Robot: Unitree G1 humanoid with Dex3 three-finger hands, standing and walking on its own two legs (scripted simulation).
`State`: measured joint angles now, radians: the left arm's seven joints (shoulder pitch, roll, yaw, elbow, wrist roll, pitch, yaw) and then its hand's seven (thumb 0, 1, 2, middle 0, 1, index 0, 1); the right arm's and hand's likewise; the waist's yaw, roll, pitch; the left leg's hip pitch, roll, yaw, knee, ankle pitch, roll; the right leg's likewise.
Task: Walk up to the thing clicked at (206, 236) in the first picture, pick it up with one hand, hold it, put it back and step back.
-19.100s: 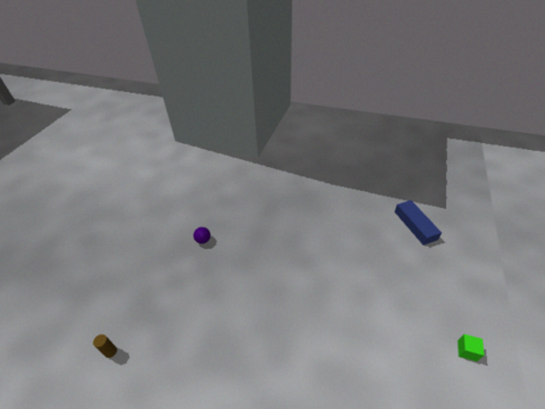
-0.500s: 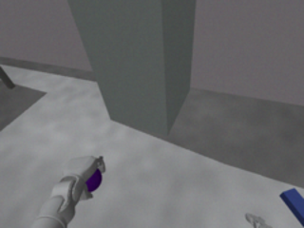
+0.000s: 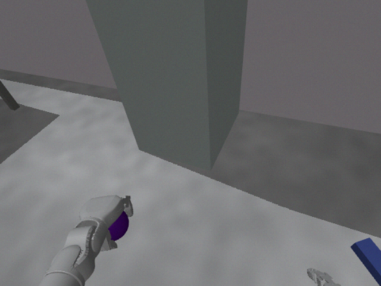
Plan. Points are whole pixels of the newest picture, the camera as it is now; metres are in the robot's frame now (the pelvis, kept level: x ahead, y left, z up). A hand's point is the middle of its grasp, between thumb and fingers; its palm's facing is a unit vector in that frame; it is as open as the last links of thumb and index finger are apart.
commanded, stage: hold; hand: left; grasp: from above
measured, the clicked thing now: (112, 223) +0.32 +0.22 -0.04
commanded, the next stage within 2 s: crouch in 0.10 s
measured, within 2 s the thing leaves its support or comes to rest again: neither
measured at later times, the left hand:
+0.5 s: hand (113, 239) +0.29 +0.22 -0.07, palm faces -0.47 -0.05 -0.88, open 9.7 cm
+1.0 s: hand (135, 250) +0.35 +0.24 -0.31, palm faces -0.42 +0.02 -0.91, open 9.6 cm
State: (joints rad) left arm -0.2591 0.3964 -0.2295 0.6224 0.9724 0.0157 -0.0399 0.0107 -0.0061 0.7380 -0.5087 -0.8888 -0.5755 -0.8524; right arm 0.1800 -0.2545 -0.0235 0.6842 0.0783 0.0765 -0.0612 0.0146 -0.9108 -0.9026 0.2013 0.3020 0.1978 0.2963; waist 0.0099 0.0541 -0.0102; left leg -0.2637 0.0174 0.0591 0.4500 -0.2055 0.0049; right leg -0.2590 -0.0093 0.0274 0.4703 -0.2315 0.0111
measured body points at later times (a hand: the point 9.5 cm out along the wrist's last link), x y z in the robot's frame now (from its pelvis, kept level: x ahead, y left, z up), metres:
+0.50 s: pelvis +0.00 +0.00 +0.00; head +0.03 -0.01 +0.44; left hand +0.31 +0.22 -0.02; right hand +0.15 -0.25 -0.12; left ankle +0.02 +0.12 -0.74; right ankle +0.01 -0.13 -0.74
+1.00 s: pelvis -0.06 +0.01 -0.19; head +0.10 +0.02 +0.23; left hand +0.37 +0.23 -0.26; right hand +0.00 -0.28 -0.31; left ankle +0.02 +0.12 -0.74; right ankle +0.01 -0.13 -0.74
